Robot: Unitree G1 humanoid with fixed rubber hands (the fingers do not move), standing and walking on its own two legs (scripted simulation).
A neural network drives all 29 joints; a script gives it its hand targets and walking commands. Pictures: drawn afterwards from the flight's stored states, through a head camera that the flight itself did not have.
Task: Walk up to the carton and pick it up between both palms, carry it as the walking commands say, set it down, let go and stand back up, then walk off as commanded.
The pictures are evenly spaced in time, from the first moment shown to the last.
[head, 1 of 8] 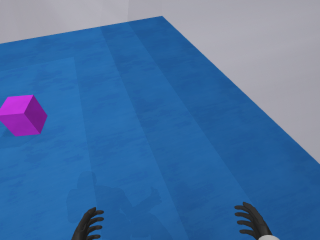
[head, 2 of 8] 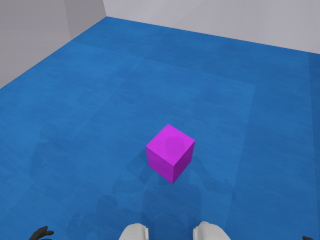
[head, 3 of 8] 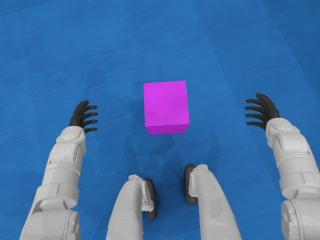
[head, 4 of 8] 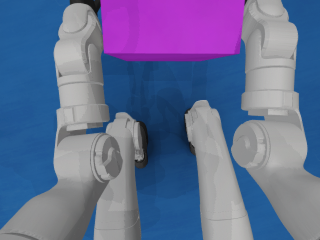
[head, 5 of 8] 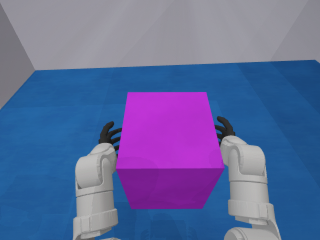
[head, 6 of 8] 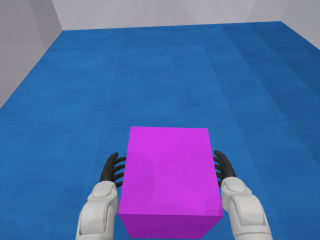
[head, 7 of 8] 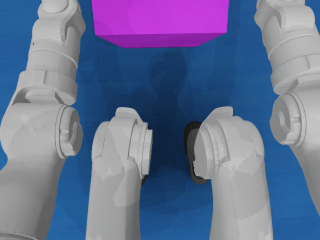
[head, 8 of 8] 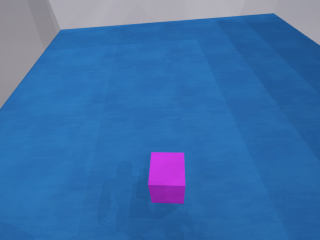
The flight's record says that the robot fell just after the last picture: no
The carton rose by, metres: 0.70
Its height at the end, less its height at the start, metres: +0.00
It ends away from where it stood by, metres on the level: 1.16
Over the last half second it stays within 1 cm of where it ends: yes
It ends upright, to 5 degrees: yes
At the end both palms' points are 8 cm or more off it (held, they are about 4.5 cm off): yes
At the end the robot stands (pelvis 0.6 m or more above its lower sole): yes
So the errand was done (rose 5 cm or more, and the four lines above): yes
